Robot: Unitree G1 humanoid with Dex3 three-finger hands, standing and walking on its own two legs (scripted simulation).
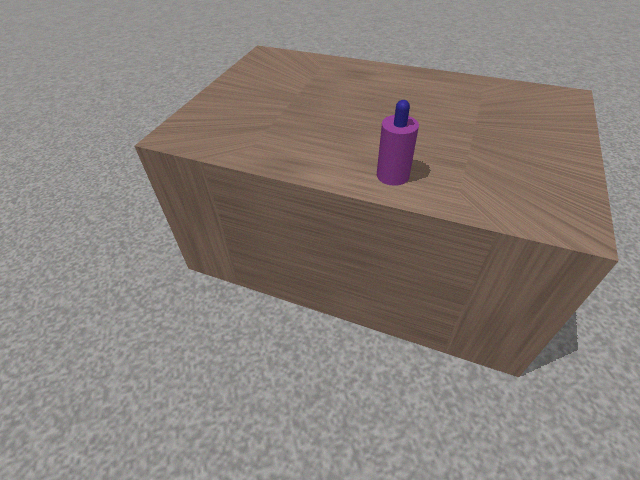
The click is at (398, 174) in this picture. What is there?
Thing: necked bottle
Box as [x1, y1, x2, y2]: [377, 100, 418, 185]
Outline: 405,100 400,100 396,104 395,114 386,117 382,121 377,177 382,182 392,185 401,184 408,179 418,127 417,121 407,115 409,104
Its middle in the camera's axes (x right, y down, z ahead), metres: +0.20 -0.24 +0.96
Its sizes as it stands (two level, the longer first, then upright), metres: 0.087 0.087 0.214
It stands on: a support 0.60 m high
